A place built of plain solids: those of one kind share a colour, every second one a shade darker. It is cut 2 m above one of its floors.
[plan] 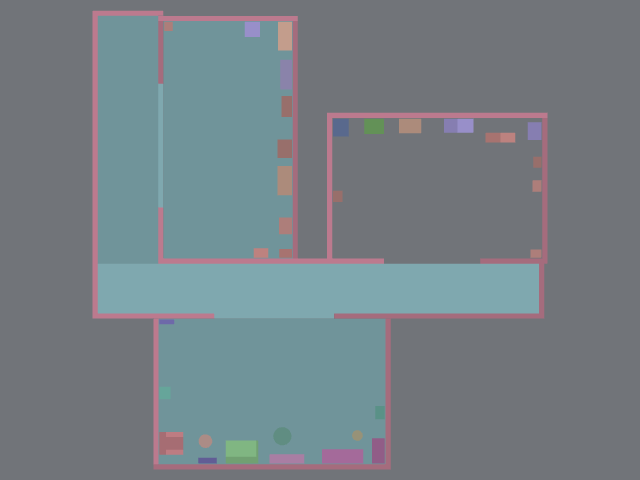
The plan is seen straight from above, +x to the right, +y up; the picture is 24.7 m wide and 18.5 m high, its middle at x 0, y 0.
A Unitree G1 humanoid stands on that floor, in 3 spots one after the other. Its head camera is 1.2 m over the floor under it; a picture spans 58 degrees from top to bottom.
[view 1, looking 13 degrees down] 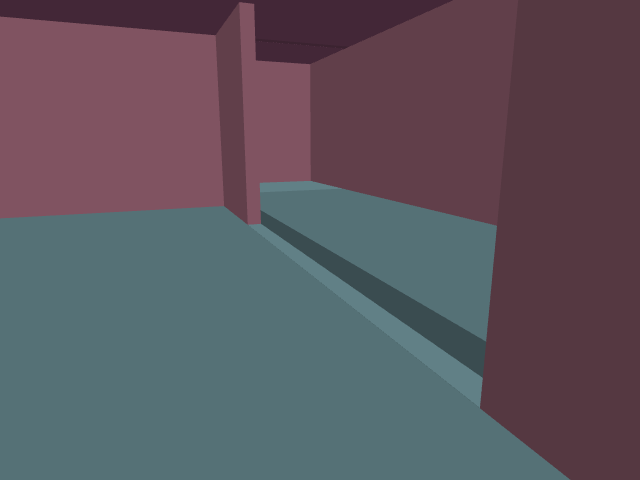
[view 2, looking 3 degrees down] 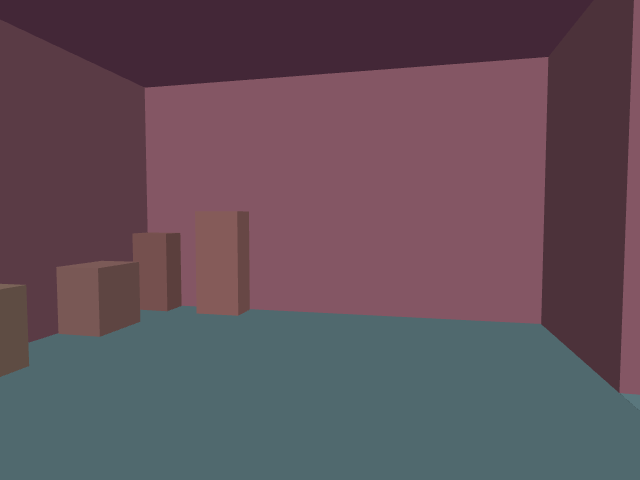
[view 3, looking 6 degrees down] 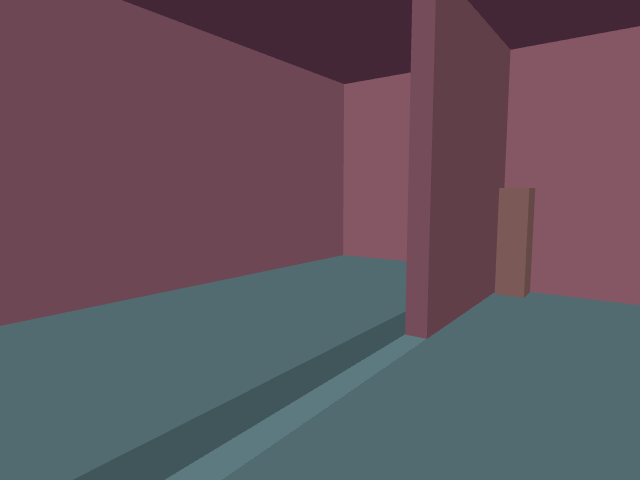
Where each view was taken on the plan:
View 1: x -4.69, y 7.39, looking -112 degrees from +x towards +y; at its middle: floor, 4.44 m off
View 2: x -4.69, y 4.55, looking -77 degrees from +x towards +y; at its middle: wall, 5.41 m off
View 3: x -4.69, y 2.65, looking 126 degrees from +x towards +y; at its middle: wall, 6.63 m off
